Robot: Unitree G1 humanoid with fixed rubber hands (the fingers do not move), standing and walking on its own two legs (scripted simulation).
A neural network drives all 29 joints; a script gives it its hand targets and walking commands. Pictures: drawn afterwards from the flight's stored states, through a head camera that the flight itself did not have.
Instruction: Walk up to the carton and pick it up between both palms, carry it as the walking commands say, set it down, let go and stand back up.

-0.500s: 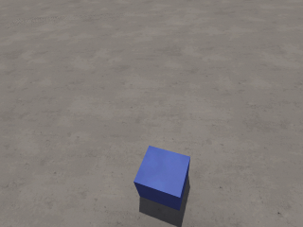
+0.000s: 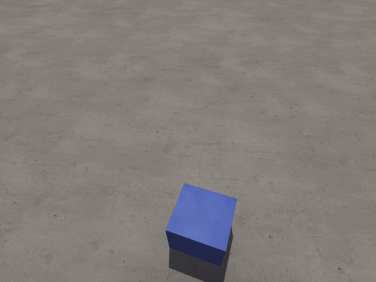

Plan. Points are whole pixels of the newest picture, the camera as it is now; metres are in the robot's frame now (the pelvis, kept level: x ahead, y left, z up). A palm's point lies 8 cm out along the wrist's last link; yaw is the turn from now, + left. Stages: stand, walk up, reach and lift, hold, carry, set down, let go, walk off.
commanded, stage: walk up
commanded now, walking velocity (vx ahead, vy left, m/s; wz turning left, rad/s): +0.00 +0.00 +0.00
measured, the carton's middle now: (202, 224) +0.49 -0.03 -0.65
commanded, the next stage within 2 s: stand in 0.80 s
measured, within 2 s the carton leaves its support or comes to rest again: neither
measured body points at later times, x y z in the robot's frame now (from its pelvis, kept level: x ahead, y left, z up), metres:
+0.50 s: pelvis +0.06 +0.03 +0.00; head +0.09 +0.03 +0.45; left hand +0.18 +0.25 -0.15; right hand +0.03 -0.20 -0.15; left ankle +0.03 +0.12 -0.74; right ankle +0.03 -0.09 -0.70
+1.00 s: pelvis +0.07 +0.01 +0.00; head +0.07 +0.01 +0.45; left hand +0.18 +0.23 -0.15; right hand +0.03 -0.23 -0.16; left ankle +0.08 +0.14 -0.75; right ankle +0.07 -0.09 -0.74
